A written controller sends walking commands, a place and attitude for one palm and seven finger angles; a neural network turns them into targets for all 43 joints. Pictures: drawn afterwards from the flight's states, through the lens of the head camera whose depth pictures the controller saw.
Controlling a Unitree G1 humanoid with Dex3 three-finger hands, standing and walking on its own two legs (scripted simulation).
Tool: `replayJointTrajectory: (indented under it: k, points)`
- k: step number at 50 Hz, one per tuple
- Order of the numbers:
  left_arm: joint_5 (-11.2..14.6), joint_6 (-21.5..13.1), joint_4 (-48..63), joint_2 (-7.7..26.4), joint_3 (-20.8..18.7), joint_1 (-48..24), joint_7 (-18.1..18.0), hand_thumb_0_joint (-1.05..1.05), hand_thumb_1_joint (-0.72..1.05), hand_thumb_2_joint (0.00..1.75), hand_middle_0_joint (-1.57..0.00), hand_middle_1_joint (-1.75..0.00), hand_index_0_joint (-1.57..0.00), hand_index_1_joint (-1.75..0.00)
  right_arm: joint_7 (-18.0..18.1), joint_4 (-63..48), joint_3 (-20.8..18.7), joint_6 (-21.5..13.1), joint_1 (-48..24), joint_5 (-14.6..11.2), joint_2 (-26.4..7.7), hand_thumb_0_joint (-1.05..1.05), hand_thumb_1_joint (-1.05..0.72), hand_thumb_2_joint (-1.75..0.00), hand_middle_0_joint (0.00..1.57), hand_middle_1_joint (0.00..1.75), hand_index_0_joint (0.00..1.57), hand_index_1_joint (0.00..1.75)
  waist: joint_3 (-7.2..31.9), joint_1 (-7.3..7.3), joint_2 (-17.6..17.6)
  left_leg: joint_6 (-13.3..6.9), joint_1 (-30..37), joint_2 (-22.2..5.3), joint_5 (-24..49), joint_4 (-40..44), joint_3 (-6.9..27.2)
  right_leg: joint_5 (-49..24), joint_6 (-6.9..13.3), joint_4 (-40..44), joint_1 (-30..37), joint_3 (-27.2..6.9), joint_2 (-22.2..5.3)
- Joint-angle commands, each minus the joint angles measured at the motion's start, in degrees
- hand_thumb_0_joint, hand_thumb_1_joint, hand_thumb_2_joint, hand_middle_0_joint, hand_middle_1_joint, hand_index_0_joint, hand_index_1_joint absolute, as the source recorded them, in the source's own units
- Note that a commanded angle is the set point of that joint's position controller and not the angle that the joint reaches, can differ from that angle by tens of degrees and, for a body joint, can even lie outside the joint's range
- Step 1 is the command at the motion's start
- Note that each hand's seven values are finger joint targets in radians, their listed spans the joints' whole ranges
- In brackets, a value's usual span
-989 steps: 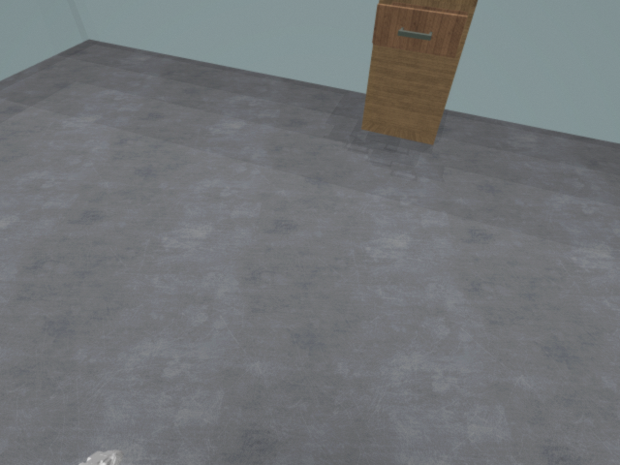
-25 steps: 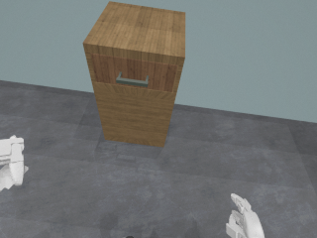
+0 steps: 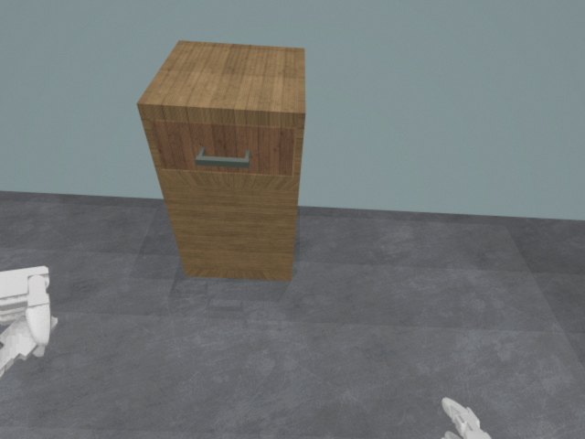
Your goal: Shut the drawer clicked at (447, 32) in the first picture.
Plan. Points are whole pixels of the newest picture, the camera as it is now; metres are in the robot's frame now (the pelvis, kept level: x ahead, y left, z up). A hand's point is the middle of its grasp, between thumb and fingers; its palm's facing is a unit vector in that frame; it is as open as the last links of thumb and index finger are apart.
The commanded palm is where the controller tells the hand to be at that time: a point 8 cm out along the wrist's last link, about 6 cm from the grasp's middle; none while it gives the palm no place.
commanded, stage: stop stepping back and stand still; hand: left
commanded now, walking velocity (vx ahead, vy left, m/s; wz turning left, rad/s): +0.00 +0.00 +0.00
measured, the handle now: (223, 157) +0.85 +0.21 -0.12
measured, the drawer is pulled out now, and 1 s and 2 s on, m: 0.00 0.00 0.00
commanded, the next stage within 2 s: let the arm hang, fingers relaxed in 0.24 s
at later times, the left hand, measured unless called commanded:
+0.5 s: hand (111, 416) +0.17 +0.25 -0.06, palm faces +0.09 -0.93 -0.36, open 3.1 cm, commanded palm none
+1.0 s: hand out of the picture -0.10 +0.21 -0.16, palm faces +0.03 -0.97 -0.23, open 6.2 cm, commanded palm none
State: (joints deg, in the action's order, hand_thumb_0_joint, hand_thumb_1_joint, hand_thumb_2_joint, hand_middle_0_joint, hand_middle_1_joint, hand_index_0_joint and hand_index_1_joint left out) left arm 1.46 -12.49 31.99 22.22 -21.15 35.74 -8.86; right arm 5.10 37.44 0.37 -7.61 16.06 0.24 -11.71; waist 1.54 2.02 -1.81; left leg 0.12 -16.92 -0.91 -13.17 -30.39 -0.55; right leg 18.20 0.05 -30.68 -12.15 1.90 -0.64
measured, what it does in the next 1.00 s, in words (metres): stands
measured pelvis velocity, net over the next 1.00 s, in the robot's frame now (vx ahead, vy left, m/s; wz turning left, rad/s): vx -0.02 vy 0.02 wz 0.01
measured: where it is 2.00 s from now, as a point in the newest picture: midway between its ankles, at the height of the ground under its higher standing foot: outside the picture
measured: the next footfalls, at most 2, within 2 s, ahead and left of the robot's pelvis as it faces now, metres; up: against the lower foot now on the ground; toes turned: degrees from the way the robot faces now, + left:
none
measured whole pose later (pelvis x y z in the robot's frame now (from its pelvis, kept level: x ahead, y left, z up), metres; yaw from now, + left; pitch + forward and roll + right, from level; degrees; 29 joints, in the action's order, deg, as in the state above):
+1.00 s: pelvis -0.02 +0.02 +0.01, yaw +1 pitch -2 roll +0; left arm -0.6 1.2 -66.7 11.3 0.0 22.3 -1.4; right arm 1.3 64.5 -0.9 1.7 18.9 0.8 -7.9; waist -3.8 -0.6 0.7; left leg -1.5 -14.7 0.8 -8.6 -24.9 -0.6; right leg 13.7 -1.1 -25.1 -9.7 2.0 -2.2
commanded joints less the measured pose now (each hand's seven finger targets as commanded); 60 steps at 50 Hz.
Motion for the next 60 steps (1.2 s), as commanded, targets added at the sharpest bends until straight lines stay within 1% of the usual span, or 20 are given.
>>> replayJointTrajectory:
  k: [1, 2, 4, 9, 16, 17, 18, 19, 21, 22, 24, 27, 29, 31, 33, 35, 39, 47, 54, 60]
  points:
    - [0.74, -4.25, 11.13, 9.03, -6.50, 0.04, -0.74, 0.00, 0.90, 0.90, -1.40, -1.60, -1.40, -1.60, -0.52, -9.60, -2.58, -3.11, -8.09, -0.16, -6.59, 0.00, -0.90, -0.90, 0.20, 0.30, 0.20, 0.30, -0.86, -0.91, -2.43, -1.57, -1.61, -0.98, -3.90, -1.59, 1.22, 4.54, 4.27, 14.41, -3.73, -12.64, -8.97]
    - [0.97, -4.12, 10.20, 8.62, -6.34, -0.18, -0.70, 0.00, 0.90, 0.90, -1.40, -1.60, -1.40, -1.60, -0.59, -9.32, -2.42, -2.72, -8.00, -0.32, -6.10, 0.00, -0.90, -0.90, 0.20, 0.30, 0.20, 0.30, -1.32, -0.76, -3.61, -1.26, -1.30, -0.89, -2.81, -3.67, 0.59, 4.65, 5.08, 15.49, -4.87, -13.72, -10.33]
    - [1.07, -3.96, 9.46, 8.45, -6.23, -1.12, -0.74, 0.00, 0.90, 0.90, -1.40, -1.60, -1.40, -1.60, -0.56, -9.11, -2.25, -2.19, -8.15, -0.39, -5.95, 0.00, -0.90, -0.90, 0.20, 0.30, 0.20, 0.30, -1.56, -0.65, -2.63, -1.27, 1.06, -1.23, -0.83, -2.19, 0.73, 2.17, 4.97, 14.80, -6.24, -11.69, -10.05]
    - [0.63, -4.41, 10.44, 7.92, -5.27, -3.25, -0.17, 0.00, 0.90, 0.90, -1.40, -1.60, -1.40, -1.60, -0.02, -9.86, -1.90, -2.04, -9.45, -0.15, -6.17, 0.00, -0.90, -0.90, 0.20, 0.30, 0.20, 0.30, -0.54, -1.38, 5.41, -2.54, 5.19, -4.52, 7.19, 7.80, 4.39, -7.51, 0.48, 7.61, -2.97, -3.41, -2.53]
    - [0.84, -4.06, 11.66, 7.80, -5.11, -0.95, 0.07, 0.00, 0.90, 0.90, -1.40, -1.60, -1.40, -1.60, -0.31, -10.79, -2.02, -2.71, -9.66, -0.03, -6.23, 0.00, -0.90, -0.90, 0.20, 0.30, 0.20, 0.30, 2.70, -1.79, 5.22, -2.17, 5.73, -3.98, 9.01, 8.15, 3.28, -12.69, 0.06, 8.53, 1.34, -3.63, -2.28]
    - [-5.03, 6.28, -38.10, 1.04, 15.24, -8.55, 8.02, 0.00, 0.90, 0.90, -1.40, -1.60, -1.40, -1.60, -5.61, 4.05, -5.72, -3.17, -11.54, -0.45, -17.07, 0.00, -0.90, -0.90, 0.20, 0.30, 0.20, 0.30, 0.62, -0.23, 4.63, -2.24, 0.70, -4.72, 20.87, -2.35, 3.51, -25.74, 1.05, -0.20, -4.09, -2.26, -6.72]
    - [-3.77, 10.58, -39.52, -0.78, 14.27, -7.60, 8.57, 0.00, 0.90, 0.90, -1.36, -1.56, -1.36, -1.56, -5.75, 2.93, -5.28, 0.94, -6.57, -1.08, -11.52, 0.00, -0.90, -0.90, 0.20, 0.30, 0.20, 0.30, 5.18, -1.03, 2.41, -1.11, 4.09, -4.22, 19.09, -2.66, 2.16, -23.91, 0.85, 1.64, -3.36, -4.49, -6.67]
    - [-3.68, 11.22, -41.51, -2.29, 15.40, -9.08, 8.66, 0.00, 0.90, 0.90, -1.32, -1.51, -1.32, -1.51, -5.65, 2.76, -4.23, 2.21, -5.52, -0.59, -9.59, 0.00, -0.90, -0.90, 0.20, 0.30, 0.20, 0.30, 5.98, -1.39, -1.09, -1.46, 3.10, -4.50, 14.57, -2.94, 3.16, -18.33, 1.22, 1.57, -4.04, -3.91, -6.50]
    - [-3.87, 11.61, -47.28, -1.68, 16.10, -13.69, 8.67, 0.00, 0.90, 0.90, -1.24, -1.43, -1.24, -1.43, -5.56, 2.39, -3.36, 3.98, -4.99, 0.26, -9.06, 0.00, -0.90, -0.90, 0.20, 0.30, 0.20, 0.30, 4.98, -1.27, -9.63, -2.36, 0.83, -3.97, 12.80, -2.23, 4.93, -16.18, 1.66, 1.31, -2.40, -3.33, -5.65]
    - [-3.70, 11.83, -50.72, -1.67, 16.35, -15.19, 8.66, 0.00, 0.90, 0.90, -1.20, -1.38, -1.20, -1.38, -5.38, 2.82, -3.14, 4.53, -5.85, 0.62, -9.45, 0.00, -0.90, -0.90, 0.20, 0.30, 0.20, 0.30, 3.30, -1.57, -10.85, -2.65, -0.16, -3.80, 11.52, -1.74, 5.40, -14.52, 1.79, 2.35, -2.47, -3.50, -6.06]
    - [-3.49, 12.34, -58.72, -1.19, 16.98, -18.12, 8.40, 0.00, 0.90, 0.90, -1.12, -1.30, -1.12, -1.30, -5.18, 4.65, -3.05, 5.56, -7.24, 1.32, -9.78, 0.00, -0.90, -0.90, 0.20, 0.30, 0.20, 0.30, 0.55, -1.76, -7.32, -2.74, 0.35, -3.25, 12.54, 0.18, 5.54, -13.82, 2.20, 3.34, -2.72, -4.21, -6.09]
    - [-2.99, 13.20, -69.91, -1.34, 18.19, -19.72, 7.91, 0.00, 0.90, 0.90, -1.00, -1.17, -1.00, -1.17, -4.97, 8.30, -2.05, 6.86, -7.81, 1.49, -8.57, 0.00, -0.90, -0.90, 0.20, 0.30, 0.20, 0.30, -2.86, -2.42, 5.99, -2.68, -0.55, -3.77, 10.31, 6.23, 6.66, -5.82, 1.46, 5.07, -1.05, -3.67, -4.37]
    - [-2.70, 13.08, -76.56, -1.38, 18.79, -18.97, 7.96, 0.00, 0.90, 0.90, -0.92, -1.08, -0.92, -1.08, -4.69, 10.95, -1.64, 7.32, -7.43, 1.21, -7.82, 0.00, -0.90, -0.90, 0.20, 0.30, 0.20, 0.30, -3.80, -2.58, 8.59, -2.44, -0.08, -3.62, 4.30, 8.57, 6.68, -2.65, 1.70, 7.66, -0.65, -4.14, -4.22]
    - [-2.45, 12.73, -81.49, -1.65, 18.94, -17.77, 7.93, 0.00, 0.90, 0.90, -0.84, -0.99, -0.84, -0.99, -4.39, 13.31, -1.71, 7.70, -5.32, 0.95, -7.39, 0.00, -0.90, -0.90, 0.20, 0.30, 0.20, 0.30, -3.06, -2.50, 8.25, -2.31, 1.41, -3.81, 1.19, 9.66, 6.99, -1.70, 1.92, 9.39, 0.01, -3.96, -4.04]
    - [-2.55, 12.78, -85.25, -3.19, 18.74, -16.60, 7.98, 0.00, 0.90, 0.90, -0.76, -0.91, -0.76, -0.91, -4.09, 15.54, -1.89, 7.85, -3.63, 1.05, -6.44, 0.00, -0.90, -0.90, 0.20, 0.30, 0.20, 0.30, -2.65, -2.38, 11.36, -2.42, 1.67, -3.82, -3.64, 11.36, 7.29, -0.44, 2.26, 10.15, 0.46, -3.61, -3.84]
    - [-2.37, 12.67, -88.37, -3.02, 19.14, -15.30, 8.06, 0.00, 0.90, 0.90, -0.68, -0.82, -0.68, -0.82, -3.94, 17.57, -1.99, 7.91, -1.75, 0.82, -6.03, 0.00, -0.90, -0.90, 0.20, 0.30, 0.20, 0.30, -2.16, -2.39, 10.92, -2.52, 2.41, -3.98, -5.33, 12.36, 7.59, -0.65, 2.41, 10.54, 0.74, -3.09, -3.90]
    - [-2.26, 12.63, -92.60, -4.14, 19.93, -13.90, 7.83, 0.00, 0.90, 0.90, -0.52, -0.65, -0.52, -0.65, -3.60, 20.89, -2.42, 8.12, 1.92, 0.53, -5.66, 0.00, -0.90, -0.90, 0.20, 0.30, 0.20, 0.30, -3.99, -1.99, 5.06, -2.83, 3.78, -4.67, -6.45, 13.41, 8.37, 0.34, 2.41, 11.08, -1.05, -2.36, -3.82]
    - [-2.21, 12.57, -96.56, -5.45, 20.21, -11.24, 7.14, 0.00, 0.90, 0.90, -0.20, -0.30, -0.20, -0.30, -3.39, 24.78, -2.46, 8.22, 5.15, 0.37, -3.34, 0.00, -0.90, -0.90, 0.20, 0.30, 0.20, 0.30, -7.19, -2.01, 2.10, -2.88, 3.53, -4.16, -5.59, 13.35, 7.15, 1.99, 2.66, 11.25, -3.01, -2.26, -4.24]
    - [-2.34, 12.46, -96.69, -7.30, 19.85, -11.40, 6.73, 0.00, 0.90, 0.90, -0.20, -0.30, -0.20, -0.30, -3.36, 25.82, -2.71, 8.28, 5.78, 0.66, -1.37, 0.00, -0.90, -0.90, 0.20, 0.30, 0.20, 0.30, -9.59, -1.85, 2.13, -2.57, 2.78, -3.40, -5.45, 12.71, 6.11, 4.04, 2.68, 11.47, -5.31, -2.87, -4.08]
    - [-2.36, 12.16, -95.90, -8.30, 19.54, -12.48, 6.60, 0.00, 0.90, 0.90, -0.20, -0.30, -0.20, -0.30, -3.39, 25.90, -2.68, 8.02, 5.80, 0.76, 0.42, 0.00, -0.90, -0.90, 0.20, 0.30, 0.20, 0.30, -8.94, -1.73, 2.04, -2.16, 3.41, -2.86, -1.81, 11.06, 4.76, 2.39, 2.65, 11.64, -5.21, -3.22, -4.45]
